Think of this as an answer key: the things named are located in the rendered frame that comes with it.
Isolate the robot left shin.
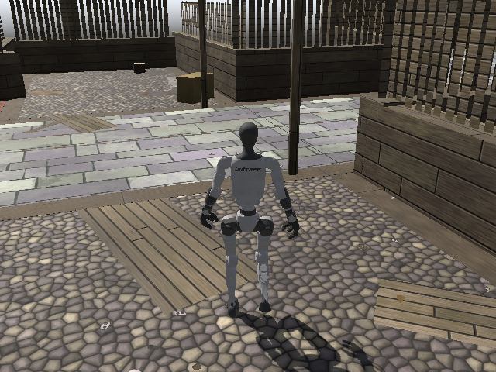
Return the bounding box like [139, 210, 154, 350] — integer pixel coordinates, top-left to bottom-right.
[226, 255, 236, 306]

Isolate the robot right hand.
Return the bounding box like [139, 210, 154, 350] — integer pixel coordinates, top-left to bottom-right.
[281, 219, 300, 239]

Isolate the right robot forearm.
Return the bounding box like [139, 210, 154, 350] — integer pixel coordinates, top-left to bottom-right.
[280, 188, 297, 222]

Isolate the left robot forearm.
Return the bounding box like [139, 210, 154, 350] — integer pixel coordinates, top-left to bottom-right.
[202, 186, 217, 215]

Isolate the robot right upper arm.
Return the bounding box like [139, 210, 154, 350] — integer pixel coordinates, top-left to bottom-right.
[264, 156, 287, 200]

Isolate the robot left upper arm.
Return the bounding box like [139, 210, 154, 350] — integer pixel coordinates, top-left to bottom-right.
[209, 156, 233, 198]

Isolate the humanoid robot head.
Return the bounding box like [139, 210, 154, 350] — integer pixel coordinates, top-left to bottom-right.
[236, 122, 262, 160]

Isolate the robot left hand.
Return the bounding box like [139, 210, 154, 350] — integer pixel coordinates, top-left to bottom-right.
[200, 212, 218, 229]

